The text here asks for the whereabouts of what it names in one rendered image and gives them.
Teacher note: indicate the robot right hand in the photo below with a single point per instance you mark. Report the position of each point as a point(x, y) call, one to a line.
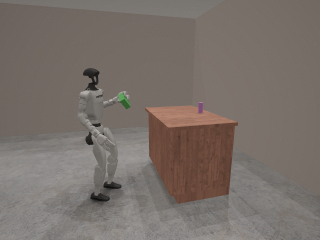
point(101, 139)

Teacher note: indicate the right robot forearm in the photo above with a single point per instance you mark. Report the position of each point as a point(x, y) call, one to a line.
point(86, 122)

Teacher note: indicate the sponge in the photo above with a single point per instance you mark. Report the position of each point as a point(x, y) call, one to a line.
point(123, 100)

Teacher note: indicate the robot left hand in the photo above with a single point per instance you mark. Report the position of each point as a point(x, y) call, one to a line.
point(125, 94)

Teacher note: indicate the table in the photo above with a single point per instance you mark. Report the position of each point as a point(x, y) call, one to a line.
point(192, 152)

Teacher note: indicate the robot left foot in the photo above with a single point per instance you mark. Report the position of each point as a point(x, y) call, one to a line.
point(113, 185)

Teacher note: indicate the left robot forearm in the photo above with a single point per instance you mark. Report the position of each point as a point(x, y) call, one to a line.
point(110, 102)

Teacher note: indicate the right robot upper arm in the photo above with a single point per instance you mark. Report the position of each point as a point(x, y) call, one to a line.
point(84, 97)

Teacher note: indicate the robot torso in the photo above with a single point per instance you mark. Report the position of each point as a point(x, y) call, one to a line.
point(95, 109)

